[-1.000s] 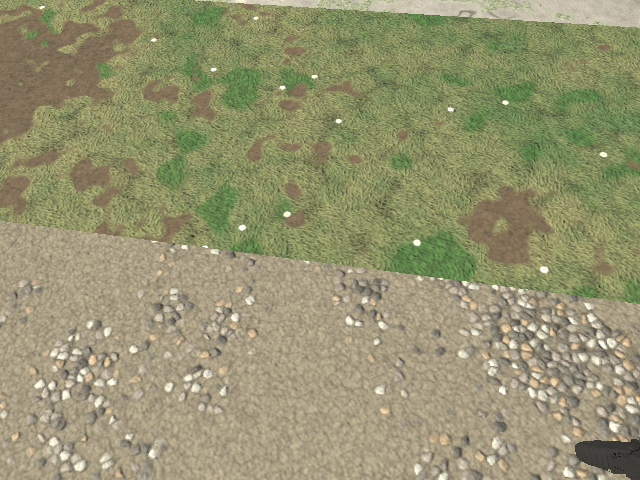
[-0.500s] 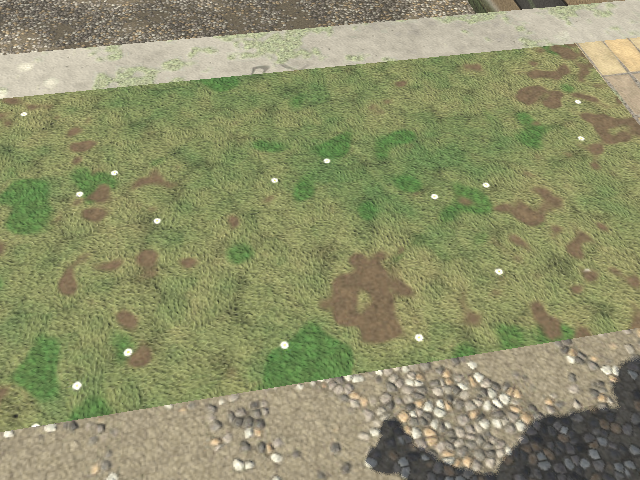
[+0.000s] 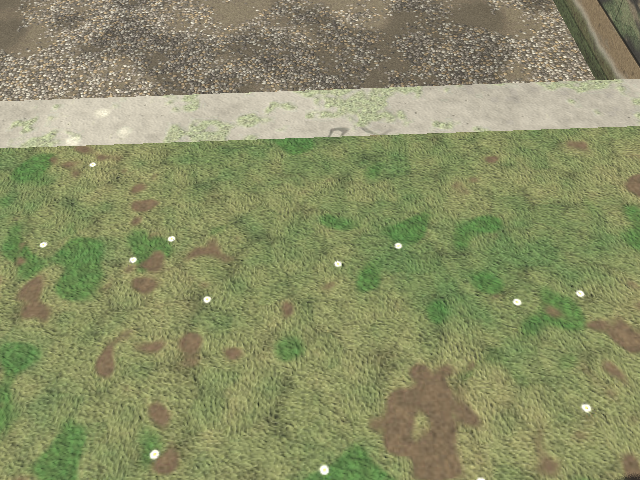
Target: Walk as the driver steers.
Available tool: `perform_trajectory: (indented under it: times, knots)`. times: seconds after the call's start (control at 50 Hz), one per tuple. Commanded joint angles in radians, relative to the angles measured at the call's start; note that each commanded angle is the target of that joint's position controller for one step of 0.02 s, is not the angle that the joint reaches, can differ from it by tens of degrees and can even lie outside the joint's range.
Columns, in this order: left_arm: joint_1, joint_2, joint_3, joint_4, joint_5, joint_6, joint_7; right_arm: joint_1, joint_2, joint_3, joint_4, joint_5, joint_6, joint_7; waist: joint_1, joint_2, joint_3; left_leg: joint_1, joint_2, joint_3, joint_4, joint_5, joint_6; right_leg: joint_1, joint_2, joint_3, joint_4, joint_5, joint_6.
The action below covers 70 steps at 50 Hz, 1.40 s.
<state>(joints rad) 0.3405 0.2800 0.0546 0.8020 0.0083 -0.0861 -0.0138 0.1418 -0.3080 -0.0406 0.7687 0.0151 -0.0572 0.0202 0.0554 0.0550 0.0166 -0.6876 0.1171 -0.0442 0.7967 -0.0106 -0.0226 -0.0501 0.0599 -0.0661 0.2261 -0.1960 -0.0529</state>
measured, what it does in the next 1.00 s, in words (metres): walks ahead, turning left: left foot, then right foot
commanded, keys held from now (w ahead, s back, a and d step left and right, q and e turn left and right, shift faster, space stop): w+q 0.64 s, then q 0.18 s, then e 0.18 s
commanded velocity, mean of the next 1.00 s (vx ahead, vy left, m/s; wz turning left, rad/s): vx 0.41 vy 0.00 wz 0.44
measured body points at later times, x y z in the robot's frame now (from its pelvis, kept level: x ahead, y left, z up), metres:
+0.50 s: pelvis +0.28 +0.08 +0.00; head +0.32 +0.10 +0.45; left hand +0.41 +0.38 -0.09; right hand +0.42 -0.18 -0.11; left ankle +0.25 +0.14 -0.75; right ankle +0.47 -0.07 -0.68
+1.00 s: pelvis +0.51 +0.09 +0.00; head +0.55 +0.11 +0.44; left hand +0.46 +0.38 -0.12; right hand +0.79 -0.05 -0.10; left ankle +0.50 +0.26 -0.72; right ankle +0.57 +0.00 -0.75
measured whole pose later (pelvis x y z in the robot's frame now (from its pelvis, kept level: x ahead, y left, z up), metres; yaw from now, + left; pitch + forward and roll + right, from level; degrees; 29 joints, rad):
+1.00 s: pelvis +0.51 +0.09 +0.00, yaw +29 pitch +1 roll -1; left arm 0.20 0.26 0.04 0.82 0.00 -0.05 -0.02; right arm 0.15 -0.29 -0.06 0.63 -0.01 0.02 -0.02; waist 0.05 0.03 0.07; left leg -0.49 0.04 -0.07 0.72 -0.25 -0.06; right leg -0.23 0.01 -0.05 0.39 -0.18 -0.03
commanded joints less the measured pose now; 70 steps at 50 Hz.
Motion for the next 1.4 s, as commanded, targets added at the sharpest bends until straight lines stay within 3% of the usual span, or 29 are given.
perform_trajectory:
  times: [0.02,0.14,0.2,0.22,0.24,0.26,0.28,0.3,0.34,0.4,0.52,0.62,0.68,0.7,0.72,0.74,0.76,0.78,0.82,0.92,1.04,1.06,1.08,1.1,1.16,1.24,1.36,1.38,1.4]
  knots:
    - [-0.042,0.168,0.04,-0.049,-0.004,-0.02,0.011,-0.073,-0.033,0.0,-0.073,0.005,-0.011,0.013,0.002,-0.1,0.048,0.056,-0.018,0.007,-0.12,0.121,0.015,-0.063,-0.276,0.06,-0.123,0.203,-0.141]
    - [-0.015,0.193,0.053,-0.001,-0.021,0.016,0.024,-0.137,-0.054,-0.008,-0.141,-0.001,-0.01,0.045,0.001,-0.105,0.051,0.031,-0.063,0.058,-0.211,-0.061,0.09,0.154,-0.336,-0.004,0.019,0.454,-0.089]
    - [-0.033,0.198,0.051,-0.018,-0.015,0.042,0.045,0.158,-0.157,-0.07,-0.084,0.002,0.0,0.034,-0.156,-0.098,-0.142,0.48,-0.175,0.12,-0.247,-0.091,0.165,0.05,-0.261,-0.092,0.468,0.805,-0.016]
    - [0.036,0.132,0.026,-0.061,0.005,0.027,0.046,0.284,-0.275,-0.106,-0.074,0.001,0.008,0.016,-0.164,0.078,-0.269,0.865,0.048,-0.258,-0.246,-0.106,0.295,-0.317,-0.17,-0.109,0.847,0.444,0.046]
    - [0.056,0.062,-0.004,-0.072,0.016,-0.006,0.029,0.265,-0.27,-0.095,-0.091,0.017,0.004,0.017,-0.121,0.204,-0.387,1.073,0.212,-0.755,-0.436,-0.262,0.436,-0.615,0.02,0.056,1.115,-0.352,0.087]
    - [-0.03,0.152,0.017,-0.086,-0.021,-0.038,0.008,0.269,-0.199,-0.073,-0.097,0.009,0.001,0.017,-0.172,0.116,-0.355,1.059,0.202,-0.716,-0.49,-0.344,0.391,-0.722,-0.046,0.192,1.17,-0.334,0.061]
    - [-0.107,0.158,0.016,-0.113,-0.045,-0.054,0.002,0.234,-0.165,-0.065,-0.098,0.002,-0.003,0.013,-0.165,0.057,-0.227,0.936,0.167,-0.576,-0.493,-0.305,0.352,-0.751,-0.088,0.171,1.13,-0.26,0.041]
    - [-0.14,0.145,0.013,-0.122,-0.028,-0.061,0.007,0.177,-0.149,-0.06,-0.107,-0.002,-0.006,0.012,-0.126,-0.037,-0.13,0.78,0.127,-0.471,-0.504,-0.202,0.328,-0.727,-0.127,0.159,1.032,-0.195,0.037]
    - [-0.128,0.151,0.024,-0.12,0.001,-0.044,0.016,0.101,-0.111,-0.047,-0.138,-0.017,-0.007,0.005,-0.062,-0.014,-0.078,0.594,0.074,-0.371,-0.54,-0.023,0.314,-0.601,-0.166,0.162,0.914,-0.13,0.052]
    - [-0.117,0.115,0.018,-0.124,0.01,-0.017,0.02,0.101,-0.128,-0.055,-0.141,-0.009,-0.01,-0.009,-0.04,-0.007,-0.055,0.483,0.044,-0.29,-0.576,0.095,0.327,-0.563,-0.158,0.136,0.793,-0.076,0.099]
    - [-0.334,0.067,-0.003,-0.176,-0.001,-0.024,0.009,0.184,-0.158,-0.068,-0.108,0.006,0.005,-0.036,-0.119,0.02,-0.017,0.41,-0.035,-0.216,-0.556,-0.018,0.243,-0.458,-0.077,0.116,0.379,0.282,0.13]
    - [-0.368,0.122,0.018,-0.193,-0.016,-0.043,-0.009,0.226,-0.148,-0.07,-0.088,0.011,0.022,-0.042,-0.112,0.052,-0.018,0.54,0.018,-0.359,-0.442,-0.084,0.215,-0.407,-0.058,0.163,0.256,0.192,0.091]
    - [-0.177,0.183,0.05,-0.16,0.01,-0.057,0.005,0.184,-0.092,-0.053,-0.114,0.001,0.029,-0.041,-0.003,0.049,-0.132,0.504,-0.075,-0.322,-0.162,0.04,0.137,-0.091,-0.127,0.181,0.194,0.214,0.001]
    - [-0.056,0.255,0.067,-0.156,0.029,-0.054,0.012,0.237,-0.039,-0.036,-0.138,-0.018,0.026,-0.044,0.008,-0.12,-0.288,0.318,-0.176,-0.218,0.138,-0.23,0.076,0.21,-0.334,0.381,0.262,0.41,-0.084]
    - [-0.015,0.27,0.072,-0.126,0.021,-0.031,0.004,0.365,-0.03,-0.027,-0.157,0.004,0.022,-0.044,-0.044,-0.424,-0.385,0.034,-0.247,-0.137,0.388,-0.677,0.023,0.406,-0.514,0.758,0.197,0.387,-0.226]
    - [-0.052,0.17,0.049,-0.152,-0.001,-0.022,0.004,0.345,-0.135,-0.05,-0.127,0.011,0.03,-0.048,-0.027,-0.27,-0.305,-0.028,-0.163,-0.167,0.498,-0.624,0.001,0.33,-0.492,0.717,0.182,0.312,-0.199]
    - [-0.102,0.121,0.033,-0.167,-0.001,-0.011,0.009,0.242,-0.172,-0.064,-0.143,0.009,0.044,-0.05,-0.008,-0.18,-0.201,-0.04,-0.14,-0.127,0.522,-0.554,-0.016,0.211,-0.45,0.543,0.181,0.388,-0.166]
    - [-0.15,0.103,0.024,-0.17,0.005,-0.002,0.01,0.194,-0.168,-0.069,-0.154,0.001,0.058,-0.052,-0.023,-0.118,-0.139,-0.011,-0.11,-0.097,0.506,-0.511,-0.031,0.093,-0.402,0.419,0.172,0.501,-0.152]
    - [-0.203,0.099,0.021,-0.152,0.012,0.007,0.012,0.194,-0.124,-0.069,-0.166,0.003,0.082,-0.049,-0.07,-0.156,-0.073,0.074,-0.065,-0.061,0.428,-0.461,-0.039,-0.081,-0.334,0.271,0.126,0.54,-0.139]
    - [-0.245,0.108,0.017,-0.084,0.003,0.007,0.003,0.167,-0.006,-0.024,-0.171,-0.023,0.08,-0.047,-0.094,-0.159,-0.13,0.275,-0.07,-0.028,0.063,-0.307,-0.038,-0.16,-0.289,0.154,0.081,0.678,-0.181]
    - [-0.226,0.153,0.018,-0.032,-0.039,0.029,-0.011,0.08,-0.063,-0.039,-0.174,-0.028,0.067,-0.042,-0.087,-0.158,-0.105,0.522,-0.125,0.026,-0.372,-0.031,0.011,-0.184,-0.237,0.203,0.155,0.377,-0.115]
    - [-0.195,0.134,0.011,-0.025,-0.034,0.029,-0.01,0.069,-0.103,-0.048,-0.188,-0.035,0.065,-0.049,-0.08,-0.13,-0.106,0.599,-0.065,-0.032,-0.405,0.079,0.041,-0.227,-0.208,0.217,0.182,0.246,-0.063]
    - [-0.16,0.099,-0.001,-0.033,-0.007,0.027,-0.013,0.078,-0.168,-0.061,-0.209,-0.046,0.07,-0.062,-0.056,-0.025,-0.155,0.703,0.078,-0.137,-0.354,0.305,0.096,-0.296,-0.14,0.182,0.275,0.019,-0.007]
    - [-0.086,0.058,-0.012,-0.025,-0.012,0.03,-0.009,0.06,-0.18,-0.067,-0.204,-0.041,0.084,-0.068,-0.025,0.128,-0.187,0.734,0.179,-0.201,-0.358,0.261,0.195,-0.376,-0.069,0.092,0.349,-0.217,0.041]
    - [-0.164,0.129,0.015,-0.04,-0.027,0.069,0.009,0.043,-0.13,-0.063,-0.196,-0.036,0.083,-0.065,-0.083,0.165,-0.107,0.631,0.204,-0.24,-0.429,0.138,0.238,-0.447,-0.063,0.056,0.593,-0.319,0.081]
    - [-0.11,0.106,0.031,-0.042,-0.031,0.122,0.018,-0.048,-0.12,-0.066,-0.184,-0.022,0.064,-0.067,-0.038,0.102,-0.071,0.511,0.206,-0.115,-0.451,0.206,0.237,-0.425,-0.11,0.073,0.748,-0.342,0.111]
    - [-0.072,0.102,0.042,-0.064,-0.024,0.132,-0.015,-0.095,-0.123,-0.076,-0.143,0.005,0.079,-0.066,-0.008,0.085,-0.112,0.467,0.161,0.028,-0.323,0.059,0.153,-0.185,-0.061,-0.024,0.357,-0.022,0.052]
    - [-0.063,0.125,0.052,-0.065,-0.013,0.129,-0.011,-0.046,-0.095,-0.072,-0.118,0.005,0.08,-0.064,-0.015,0.004,-0.086,0.403,0.114,0.085,-0.215,-0.1,0.086,-0.128,-0.057,0.029,0.255,0.081,0.018]
    - [-0.066,0.261,0.083,-0.094,-0.009,0.124,0.01,-0.003,-0.038,-0.056,-0.13,-0.036,0.083,-0.06,-0.058,-0.317,-0.06,0.18,-0.018,0.199,0.076,-0.441,-0.034,-0.031,-0.296,0.386,0.145,0.412,-0.086]
Velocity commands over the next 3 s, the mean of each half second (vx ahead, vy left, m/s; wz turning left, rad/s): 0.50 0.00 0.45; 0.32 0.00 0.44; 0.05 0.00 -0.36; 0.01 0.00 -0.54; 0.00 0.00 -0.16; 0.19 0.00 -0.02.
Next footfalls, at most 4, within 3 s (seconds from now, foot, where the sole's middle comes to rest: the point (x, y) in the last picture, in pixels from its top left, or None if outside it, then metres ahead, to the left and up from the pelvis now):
0.20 left None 0.29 0.15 -0.78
0.68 right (351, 428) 0.61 0.02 -0.78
1.06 left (231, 450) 0.55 0.27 -0.78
1.38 right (352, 420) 0.62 0.02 -0.78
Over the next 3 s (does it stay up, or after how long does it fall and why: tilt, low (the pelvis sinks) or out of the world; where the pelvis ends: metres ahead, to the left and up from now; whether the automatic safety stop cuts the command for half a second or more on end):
stays up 0.64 0.13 0.00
